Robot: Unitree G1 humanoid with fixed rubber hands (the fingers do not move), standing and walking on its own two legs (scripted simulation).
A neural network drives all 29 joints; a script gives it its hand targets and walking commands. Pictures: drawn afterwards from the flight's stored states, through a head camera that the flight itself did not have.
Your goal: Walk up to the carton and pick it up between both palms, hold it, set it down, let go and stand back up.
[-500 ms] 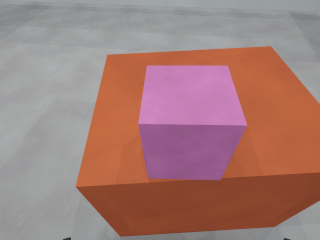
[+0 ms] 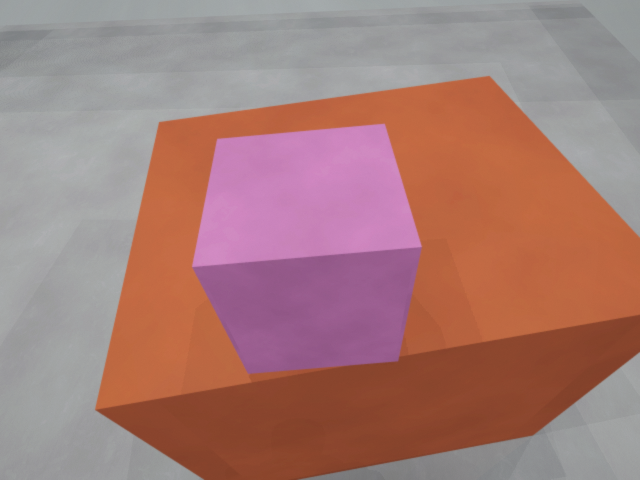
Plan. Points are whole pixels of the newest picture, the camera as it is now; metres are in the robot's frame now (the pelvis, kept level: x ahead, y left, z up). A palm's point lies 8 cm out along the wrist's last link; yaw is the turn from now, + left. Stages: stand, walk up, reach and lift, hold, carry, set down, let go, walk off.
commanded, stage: walk up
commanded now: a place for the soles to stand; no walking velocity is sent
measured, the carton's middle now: (312, 256) +0.39 +0.04 +0.07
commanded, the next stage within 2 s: stand in 2.00 s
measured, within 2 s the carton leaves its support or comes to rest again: neither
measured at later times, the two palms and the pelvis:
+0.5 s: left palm out of the picture +0.12 +0.31 -0.10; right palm out of the picture +0.16 -0.30 -0.09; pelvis +0.03 +0.00 +0.01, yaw +4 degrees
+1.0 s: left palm out of the picture +0.07 +0.30 -0.10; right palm out of the picture +0.10 -0.30 -0.11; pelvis +0.01 +0.00 +0.01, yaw +5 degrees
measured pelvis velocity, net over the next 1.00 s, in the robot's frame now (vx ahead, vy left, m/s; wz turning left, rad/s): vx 0.01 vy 0.00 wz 0.08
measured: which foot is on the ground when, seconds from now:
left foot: up 0.00-0.22, down 0.24-1.00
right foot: down 0.00-1.00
